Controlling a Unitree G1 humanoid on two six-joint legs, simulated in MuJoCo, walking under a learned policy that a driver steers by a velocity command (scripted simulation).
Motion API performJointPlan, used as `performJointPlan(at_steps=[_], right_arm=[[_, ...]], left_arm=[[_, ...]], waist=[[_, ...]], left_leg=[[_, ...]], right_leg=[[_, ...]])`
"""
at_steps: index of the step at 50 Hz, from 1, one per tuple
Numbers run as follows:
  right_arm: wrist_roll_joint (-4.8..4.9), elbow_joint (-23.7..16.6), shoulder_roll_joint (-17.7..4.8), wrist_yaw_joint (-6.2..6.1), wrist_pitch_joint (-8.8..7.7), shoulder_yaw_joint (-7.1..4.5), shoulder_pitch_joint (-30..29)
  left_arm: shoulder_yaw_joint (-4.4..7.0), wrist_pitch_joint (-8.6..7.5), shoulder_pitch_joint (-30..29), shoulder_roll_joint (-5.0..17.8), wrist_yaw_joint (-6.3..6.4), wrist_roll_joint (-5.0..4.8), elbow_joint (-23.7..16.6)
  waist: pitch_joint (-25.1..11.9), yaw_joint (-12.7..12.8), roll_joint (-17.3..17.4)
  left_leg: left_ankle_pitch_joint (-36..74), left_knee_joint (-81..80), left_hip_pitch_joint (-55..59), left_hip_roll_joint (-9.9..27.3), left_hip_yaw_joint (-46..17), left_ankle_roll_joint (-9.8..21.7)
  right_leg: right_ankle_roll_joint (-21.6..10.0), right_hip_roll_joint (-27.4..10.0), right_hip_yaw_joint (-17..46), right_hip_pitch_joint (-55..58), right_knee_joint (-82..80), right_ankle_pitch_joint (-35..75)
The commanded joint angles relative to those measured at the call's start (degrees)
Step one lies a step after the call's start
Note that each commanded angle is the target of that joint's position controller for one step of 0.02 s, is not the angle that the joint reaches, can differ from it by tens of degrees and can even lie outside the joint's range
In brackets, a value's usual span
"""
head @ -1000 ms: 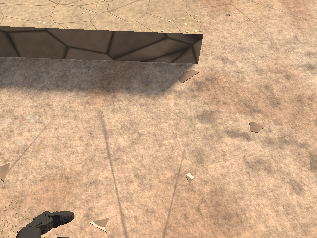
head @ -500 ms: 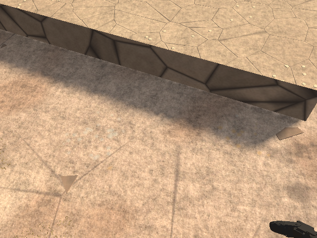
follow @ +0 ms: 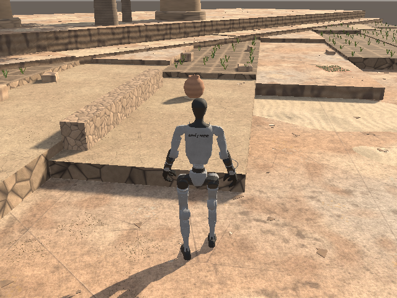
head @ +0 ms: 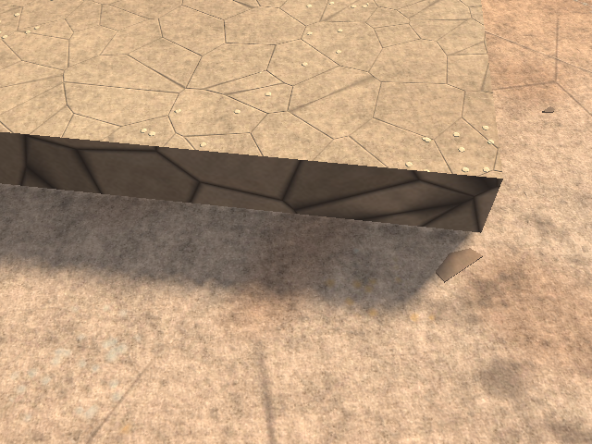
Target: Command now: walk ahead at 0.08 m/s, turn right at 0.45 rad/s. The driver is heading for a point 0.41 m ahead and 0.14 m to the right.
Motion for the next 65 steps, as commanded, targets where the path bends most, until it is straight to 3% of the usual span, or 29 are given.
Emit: performJointPlan(at_steps=[1,2,3,4,5,6,7,9,14,20,23,24,25,26,27,30,33,36,42,44,45,46,47,48,49,50,53,57,65], right_arm=[[1.2,-3.0,-10.1,-0.94,0.85,-2.63,-1.4],[0.87,-2.4,-9.2,-0.97,0.87,-2.51,1.4],[-1.3,-4.2,-7.0,-0.72,0.35,-1.78,1.7],[-2.44,-6.2,-4.8,-0.16,0.02,-0.76,0.8],[-1.25,-5.5,-6.9,0.57,0.07,-1.35,-1.1],[0.32,-5.8,-7.3,0.69,0.35,-1.57,-2.5],[0.13,-5.1,-7.1,0.18,0.78,-1.71,-2.5],[-0.72,-5.2,-7.6,-0.55,1.53,-2.18,-2.7],[-0.35,-5.4,-5.2,-0.89,1.31,-1.44,-2.8],[0.25,-6.0,-6.4,0.27,0.2,-1.68,-3.2],[0.4,-4.8,-6.8,1.13,-0.79,-2.19,1.5],[-0.28,-4.4,-9.7,1.04,-0.78,-3.05,3.6],[-1.54,-5.0,-15.3,0.55,-0.1,-4.18,2.2],[-3.33,-5.9,-13.9,0.77,-0.09,-3.87,1.1],[-3.09,-7.8,-10.8,0.48,-0.31,-2.96,-2.5],[-0.65,-9.0,-7.0,-0.32,-0.01,-1.73,-6.2],[-1.12,-8.6,-7.7,-1.14,0.94,-1.8,-2.5],[-1.11,-8.5,-9.9,-1.3,1.49,-2.64,0.2],[0.28,-9.1,-12.8,0.35,1.55,-3.87,-1.5],[1.65,-8.5,-13.1,0.8,1.43,-3.92,-1.6],[1.98,-7.9,-11.3,1.05,1.3,-3.34,-1.1],[1.04,-7.2,-7.3,1.62,1.0,-2.05,0.0],[-2.11,-9.6,-1.1,2.59,0.45,0.37,-2.4],[-0.34,-11.9,-6.1,2.38,-0.59,-1.32,-5.6],[1.21,-11.9,-10.0,2.44,-1.18,-2.44,-8.5],[1.55,-11.4,-10.8,2.66,-1.51,-2.87,-8.0],[0.22,-8.1,-9.3,2.8,-2.35,-2.81,-4.5],[0.58,-6.7,-6.9,3.27,-2.76,-1.95,-4.1],[1.45,-9.7,-4.4,5.0,-2.92,-0.06,-10.4]], left_arm=[[2.18,-0.45,2.1,5.7,-0.73,-0.12,-4.6],[3.38,-0.62,5.6,8.6,-0.23,0.22,-4.1],[5.31,-0.55,9.4,15.7,1.04,0.85,-4.6],[5.28,-0.49,10.7,17.5,1.14,1.79,-5.3],[4.1,-0.81,10.0,13.3,0.8,1.42,-6.0],[3.79,-1.14,6.0,12.1,0.91,0.95,-6.8],[3.63,-0.97,3.2,11.0,1.23,0.12,-7.3],[3.25,-0.18,0.0,10.3,1.99,0.07,-8.3],[3.96,0.46,1.1,11.6,3.41,0.18,-9.1],[4.1,1.58,0.4,11.7,3.54,0.22,-10.3],[3.85,2.38,-1.1,11.1,3.82,-0.68,-11.0],[3.35,2.52,0.3,9.4,3.94,-0.71,-11.2],[2.62,2.32,2.7,6.1,3.66,-0.53,-12.3],[3.83,1.5,1.6,10.1,3.43,-0.04,-13.0],[5.02,1.4,2.8,13.3,3.23,-0.1,-11.7],[4.74,3.08,5.7,10.3,3.39,-0.17,-8.9],[3.66,3.16,1.3,7.9,2.98,-1.12,-11.5],[2.9,3.01,-1.5,6.7,2.43,-0.8,-13.5],[2.99,3.59,-0.4,7.4,0.97,-0.81,-14.6],[2.97,3.74,2.4,6.5,0.61,-0.87,-13.6],[3.36,3.62,6.0,6.7,0.68,-0.95,-11.9],[4.07,3.32,11.1,8.2,1.07,-1.36,-10.0],[4.68,2.62,15.8,13.2,1.96,-0.95,-9.9],[4.95,0.57,15.6,16.3,1.22,0.6,-11.0],[3.88,-1.0,14.0,12.6,0.84,0.71,-10.5],[3.09,-1.85,11.8,10.6,0.95,0.42,-9.7],[2.02,-2.76,8.1,9.0,1.84,0.54,-10.0],[2.03,-3.96,10.4,8.5,2.27,0.83,-8.2],[2.8,-4.3,13.8,9.7,2.07,0.56,-3.6]], waist=[[-4.6,2.4,5.7],[-7.2,3.4,2.0],[-11.3,3.3,-10.2],[-16.4,3.2,-16.2],[-18.6,5.0,-7.3],[-14.0,3.6,-4.8],[-10.8,2.3,-0.9],[-8.5,0.4,-3.0],[-9.8,1.1,-5.5],[-8.5,2.2,-8.4],[-8.2,-0.6,-8.1],[-8.8,-0.5,-4.3],[-7.6,3.0,12.1],[-6.0,1.7,17.9],[-5.1,2.7,12.5],[-2.9,3.1,9.3],[-2.2,0.4,10.8],[-4.2,-1.8,11.7],[-5.0,-1.1,12.9],[-5.7,0.7,11.4],[-6.2,2.2,9.8],[-7.8,3.7,3.7],[-8.9,4.3,-13.7],[-7.1,6.5,-14.0],[-2.8,6.7,-9.1],[0.7,5.1,-9.2],[2.1,2.4,-7.0],[0.7,2.9,-3.8],[5.9,6.2,-2.3]], left_leg=[[36.7,6.5,4.6,16.5,-5.8,6.4],[34.1,14.9,2.0,12.5,-3.4,3.0],[15.4,31.1,-11.0,6.3,-0.5,-1.8],[-24.0,45.3,-26.7,-3.3,-6.3,-4.6],[-23.7,50.7,-28.1,-0.8,-15.2,-4.0],[-19.0,50.9,-30.3,0.5,-15.5,-3.4],[-14.7,48.0,-30.7,1.8,-15.3,-3.6],[-8.9,43.0,-26.0,1.9,-14.8,-4.4],[-4.5,29.8,-22.0,-0.1,-15.4,-6.2],[-4.0,17.8,-16.1,-1.5,-16.0,-5.4],[3.6,2.3,-7.1,-1.4,-14.6,-3.1],[6.0,-1.6,-0.6,5.0,-18.9,-0.8],[12.9,-4.0,3.8,18.0,-32.8,6.0],[17.6,-6.5,-1.2,24.8,-41.4,13.5],[18.3,-5.7,-2.7,23.0,-36.8,13.3],[18.2,-3.7,-2.0,15.4,-23.8,8.6],[19.8,-4.3,1.8,14.1,-18.5,9.7],[22.5,-3.6,6.6,16.6,-17.5,10.9],[25.1,-1.5,2.8,18.9,-13.2,10.1],[13.5,0.1,-0.6,18.4,-12.4,8.0],[5.4,2.8,-5.6,16.7,-10.9,6.2],[-5.3,10.9,-14.0,13.6,-6.9,2.8],[-23.6,32.9,-29.6,7.1,-1.8,-2.6],[-22.1,40.9,-39.8,2.8,-9.5,-3.0],[-16.1,43.4,-41.2,5.4,-12.4,-2.1],[-9.7,42.2,-41.8,6.4,-12.7,-1.1],[3.5,38.4,-37.7,7.2,-12.8,-1.8],[13.2,31.2,-38.2,6.9,-12.4,-3.4],[18.7,16.6,-37.2,5.1,-12.0,-2.2]], right_leg=[[-2.8,2.0,-2.4,4.9,-8.2,1.8],[-5.0,2.4,0.0,13.0,-13.1,14.0],[-10.6,-8.5,15.6,25.7,-11.7,42.3],[-22.8,-19.1,33.4,35.2,-13.7,48.9],[-22.0,-17.6,30.6,33.7,-15.1,41.4],[-19.1,-14.7,25.1,29.3,-15.7,34.8],[-16.0,-11.8,21.9,25.4,-16.9,26.9],[-13.9,-8.2,19.0,17.3,-18.9,19.2],[-13.3,-6.2,19.9,16.2,-18.9,12.6],[-12.2,-5.3,26.9,14.7,-18.7,3.1],[-9.2,-2.7,27.8,13.0,-15.2,3.7],[-6.3,0.3,25.1,8.0,-10.4,-2.6],[-2.5,9.5,13.8,-3.1,2.3,-18.2],[0.1,10.3,10.0,-7.8,15.7,-25.5],[1.0,7.9,11.3,-7.0,23.8,-21.8],[3.9,6.8,9.0,-8.6,33.0,-13.3],[5.7,5.0,5.0,-10.3,27.9,-10.0],[6.4,2.5,3.6,-8.2,19.2,-11.2],[3.2,2.2,-1.8,4.9,3.2,-11.0],[0.1,3.6,-3.4,12.4,-7.1,-6.0],[-1.9,5.2,-3.8,20.1,-12.0,-4.5],[-3.9,3.0,1.0,30.7,-14.5,-4.3],[-8.8,-12.9,22.7,39.3,-17.2,0.2],[-19.0,-20.3,38.0,32.8,-24.0,-12.9],[-17.9,-17.7,34.5,30.6,-27.0,-21.6],[-15.4,-15.2,30.2,28.3,-28.2,-24.7],[-11.9,-9.7,20.8,25.6,-30.3,-13.2],[-11.0,-8.8,12.5,29.2,-31.2,-0.3],[-10.6,-11.1,2.2,30.8,-32.9,6.6]])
